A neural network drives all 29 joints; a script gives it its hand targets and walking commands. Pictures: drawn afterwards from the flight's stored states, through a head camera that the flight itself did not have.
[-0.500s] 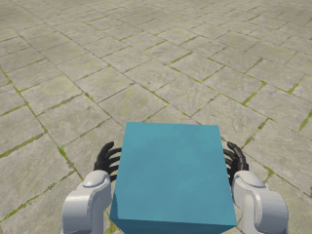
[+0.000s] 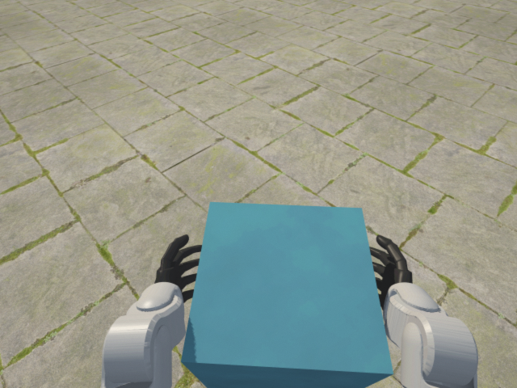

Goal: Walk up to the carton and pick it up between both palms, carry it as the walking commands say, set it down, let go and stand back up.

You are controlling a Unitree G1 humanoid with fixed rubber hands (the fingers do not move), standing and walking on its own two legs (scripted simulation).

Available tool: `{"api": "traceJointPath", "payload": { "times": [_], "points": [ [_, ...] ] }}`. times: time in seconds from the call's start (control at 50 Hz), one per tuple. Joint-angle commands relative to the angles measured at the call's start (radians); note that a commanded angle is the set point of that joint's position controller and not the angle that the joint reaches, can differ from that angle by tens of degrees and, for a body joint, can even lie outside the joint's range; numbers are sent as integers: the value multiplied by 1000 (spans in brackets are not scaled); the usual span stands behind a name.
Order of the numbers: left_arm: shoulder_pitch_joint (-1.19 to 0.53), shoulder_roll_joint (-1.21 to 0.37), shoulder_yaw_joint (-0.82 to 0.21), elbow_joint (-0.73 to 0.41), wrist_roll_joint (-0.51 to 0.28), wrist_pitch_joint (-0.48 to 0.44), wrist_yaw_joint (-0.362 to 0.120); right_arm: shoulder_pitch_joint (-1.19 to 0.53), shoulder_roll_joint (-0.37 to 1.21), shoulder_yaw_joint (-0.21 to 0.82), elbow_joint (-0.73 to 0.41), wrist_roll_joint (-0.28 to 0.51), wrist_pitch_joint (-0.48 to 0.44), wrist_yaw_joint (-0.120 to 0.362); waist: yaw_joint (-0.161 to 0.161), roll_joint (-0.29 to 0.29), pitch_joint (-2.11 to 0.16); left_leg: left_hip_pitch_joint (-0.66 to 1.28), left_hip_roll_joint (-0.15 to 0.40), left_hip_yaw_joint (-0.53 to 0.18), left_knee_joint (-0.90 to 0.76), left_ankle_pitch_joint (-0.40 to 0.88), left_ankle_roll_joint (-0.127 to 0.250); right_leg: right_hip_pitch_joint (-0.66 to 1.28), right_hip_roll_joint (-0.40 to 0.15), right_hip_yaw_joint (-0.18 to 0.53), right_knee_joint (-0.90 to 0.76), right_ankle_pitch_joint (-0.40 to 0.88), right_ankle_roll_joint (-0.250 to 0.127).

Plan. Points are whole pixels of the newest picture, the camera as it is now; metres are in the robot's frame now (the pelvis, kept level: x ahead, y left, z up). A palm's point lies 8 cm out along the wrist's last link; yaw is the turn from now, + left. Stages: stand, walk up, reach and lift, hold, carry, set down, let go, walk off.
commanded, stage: carry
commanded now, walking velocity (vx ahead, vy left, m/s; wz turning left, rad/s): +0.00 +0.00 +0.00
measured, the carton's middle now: (279, 307) +0.24 +0.00 +0.02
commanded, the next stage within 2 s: none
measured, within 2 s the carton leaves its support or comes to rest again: neither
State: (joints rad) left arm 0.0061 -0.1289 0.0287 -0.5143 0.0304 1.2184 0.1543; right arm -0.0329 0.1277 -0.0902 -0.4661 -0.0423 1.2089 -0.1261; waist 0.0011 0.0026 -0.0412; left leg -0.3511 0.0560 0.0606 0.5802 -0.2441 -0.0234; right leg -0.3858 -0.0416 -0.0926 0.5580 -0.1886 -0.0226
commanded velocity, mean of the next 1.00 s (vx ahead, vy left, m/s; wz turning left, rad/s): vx -0.16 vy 0.13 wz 0.00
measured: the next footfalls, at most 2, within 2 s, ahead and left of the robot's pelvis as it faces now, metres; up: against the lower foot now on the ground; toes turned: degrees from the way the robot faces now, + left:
right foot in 1.06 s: -0.03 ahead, -0.07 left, +0.00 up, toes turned -6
left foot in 1.38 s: -0.07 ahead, +0.24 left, +0.00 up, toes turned +8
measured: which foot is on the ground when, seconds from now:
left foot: down 0.00-1.00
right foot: down 0.00-0.78, up 0.80-1.00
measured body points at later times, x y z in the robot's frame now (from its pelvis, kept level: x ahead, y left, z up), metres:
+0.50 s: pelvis +0.00 +0.00 +0.00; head -0.01 +0.00 +0.45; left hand +0.25 +0.15 +0.08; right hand +0.25 -0.16 +0.07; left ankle +0.04 +0.13 -0.73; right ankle +0.07 -0.11 -0.73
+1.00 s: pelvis -0.05 +0.06 -0.01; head -0.04 +0.06 +0.44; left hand +0.20 +0.20 +0.07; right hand +0.21 -0.10 +0.07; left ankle +0.04 +0.13 -0.73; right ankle -0.07 -0.06 -0.69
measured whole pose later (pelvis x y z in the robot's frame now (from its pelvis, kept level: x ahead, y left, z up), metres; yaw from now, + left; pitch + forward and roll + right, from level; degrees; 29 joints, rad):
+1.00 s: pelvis -0.05 +0.06 -0.01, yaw -1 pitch +2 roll -2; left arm 0.00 -0.13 0.02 -0.52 0.03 1.23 0.15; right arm -0.03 0.13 -0.09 -0.48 -0.05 1.22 -0.12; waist 0.01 0.02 -0.04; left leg -0.48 0.02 0.10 0.64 -0.20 0.07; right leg -0.44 -0.03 -0.08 0.94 -0.49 0.01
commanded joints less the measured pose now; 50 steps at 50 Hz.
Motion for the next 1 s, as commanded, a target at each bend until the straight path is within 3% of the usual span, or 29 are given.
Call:
{"api": "traceJointPath", "payload": {
  "times": [0.0, 0.02, 0.1, 0.12, 0.2, 0.22, 0.26, 0.28, 0.34, 0.36, 0.4, 0.44, 0.48, 0.54, 0.6, 0.62, 0.64, 0.68, 0.7, 0.72, 0.74, 0.76, 0.78, 0.82, 0.88, 0.92, 0.96, 0.98],
  "points": [
    [-587, -865, -656, -201, -315, -57, -173, -433, 896, 684, -115, 284, -34, 154, 4, 16, -324, 95, 71, -57, -116, -17, 40, 103, -101, 165, -152, -32, -25],
    [-579, -871, -665, -221, -317, -62, -174, -453, 904, 705, -149, 300, -39, 157, 5, 6, -339, 99, 73, -60, -112, 2, 42, 116, -102, 159, -138, 12, -26],
    [-575, -852, -650, -186, -307, -63, -173, -426, 884, 678, -110, 276, -39, 152, 4, 19, -334, 93, 75, -58, -117, 3, 45, 119, -98, 148, -129, 27, -19],
    [-587, -853, -651, -214, -311, -65, -173, -427, 894, 690, -119, 280, -37, 152, 4, -12, -331, 93, 73, -55, -111, 6, 40, 121, -100, 155, -139, 19, -21],
    [-585, -873, -664, -209, -317, -71, -174, -430, 896, 683, -126, 283, -48, 155, 4, 23, -343, 101, 78, -58, -115, 46, 40, 128, -94, 141, -114, 84, -16],
    [-568, -855, -651, -199, -307, -72, -174, -434, 890, 688, -126, 282, -49, 154, 5, 1, -352, 100, 74, -53, -103, 34, 44, 142, -98, 145, -117, 97, -22],
    [-586, -861, -657, -201, -315, -76, -175, -430, 889, 682, -115, 276, -50, 152, 3, -22, -345, 100, 75, -60, -103, 24, 47, 130, -96, 150, -128, 61, -21],
    [-562, -838, -630, -156, -291, -76, -175, -443, 866, 670, -93, 269, -54, 153, 4, -10, -331, 93, 72, -53, -104, 17, 41, 126, -100, 155, -131, 59, -24],
    [-583, -865, -651, -194, -309, -75, -176, -460, 886, 687, -143, 277, -53, 152, 3, 3, -334, 97, 68, -56, -107, 2, 48, 109, -101, 161, -147, 0, -22],
    [-552, -817, -605, -114, -275, -81, -176, -438, 848, 652, -57, 252, -60, 153, 4, -2, -338, 94, 70, -56, -102, 8, 48, 122, -100, 150, -136, 26, -20],
    [-566, -891, -679, -211, -320, -87, -182, -450, 901, 714, -177, 292, -65, 156, 5, -1, -349, 82, 71, -46, -77, 54, 37, 145, -136, 156, -113, 197, -14],
    [-568, -881, -677, -246, -326, -78, -174, -434, 906, 718, -180, 299, -56, 150, 7, -37, -361, 63, 71, -36, -35, 49, 21, 172, -181, 170, -86, 309, -3],
    [-537, -874, -659, -228, -318, -63, -171, -420, 896, 712, -174, 300, -41, 147, 5, -88, -338, 31, 53, -16, 5, 7, 14, 171, -217, 206, -104, 301, -18],
    [-554, -857, -665, -255, -319, -50, -167, -396, 892, 700, -161, 298, -29, 146, 6, -98, -306, -6, 21, 3, 39, -77, 14, 153, -262, 251, -138, 226, -45],
    [-531, -853, -656, -242, -310, -38, -166, -436, 878, 714, -188, 314, -18, 147, 11, -177, -273, -3, 0, 5, 94, -174, 24, 76, -291, 299, -188, 97, -61],
    [-543, -863, -661, -242, -311, -37, -165, -427, 891, 710, -170, 317, -15, 150, 10, -164, -260, -9, 3, 8, 96, -178, 23, 63, -292, 288, -198, 47, -68],
    [-572, -859, -673, -269, -321, -34, -163, -402, 898, 702, -147, 312, -8, 151, 8, -171, -248, 11, 5, -3, 76, -169, 30, 25, -287, 291, -198, 15, -65],
    [-547, -838, -665, -247, -304, -26, -158, -403, 883, 700, -145, 313, -3, 155, 4, -119, -231, 54, 13, -15, 0, -113, 36, -30, -253, 248, -163, -44, -47],
    [-560, -831, -670, -251, -300, -23, -156, -410, 884, 696, -136, 311, 1, 160, -3, -40, -208, 62, 44, -58, -54, -81, 48, -79, -219, 208, -110, -94, -23],
    [-575, -833, -671, -255, -301, -21, -156, -405, 882, 688, -126, 303, 1, 161, -2, 91, -185, 37, 135, -177, -168, -36, 75, -110, -130, 128, -2, -175, 4],
    [-589, -846, -683, -264, -305, -16, -155, -398, 874, 674, -132, 297, 0, 163, -7, 259, -172, 22, 231, -276, -268, 25, 139, -132, -29, 24, 180, -227, 36],
    [-588, -858, -683, -243, -306, -15, -155, -390, 876, 673, -142, 291, -2, 164, -20, 289, -181, -15, 317, -325, -301, 131, 216, -134, 40, -22, 447, -402, 55],
    [-634, -875, -696, -275, -315, -22, -156, -377, 898, 665, -137, 281, -7, 168, -18, 255, -177, -48, 291, -268, -280, 122, 232, -118, 34, 39, 607, -432, 45],
    [-607, -896, -684, -233, -326, -26, -160, -406, 910, 666, -137, 306, -7, 170, -10, 138, -188, -31, 232, -161, -214, 202, 225, -134, 1, 52, 677, -355, 40],
    [-595, -906, -692, -251, -338, -28, -159, -425, 905, 672, -174, 315, -15, 165, -1, 157, -217, 80, 190, -119, -172, 339, 196, -124, -7, 1, 477, -380, 48],
    [-607, -911, -714, -287, -346, -28, -155, -406, 910, 665, -182, 303, -21, 161, -5, 229, -270, 155, 201, -167, -138, 497, 211, -84, 16, -17, 339, -406, 58],
    [-561, -898, -706, -290, -351, -35, -153, -357, 910, 666, -165, 296, -22, 153, 6, 199, -372, 227, 211, -184, -110, 561, 198, 13, 17, -17, 116, -302, 35],
    [-528, -917, -695, -274, -349, -40, -155, -360, 915, 682, -188, 300, -25, 148, 16, 115, -415, 241, 200, -141, -54, 572, 165, 92, -12, -1, -47, -145, 30]
  ]
}}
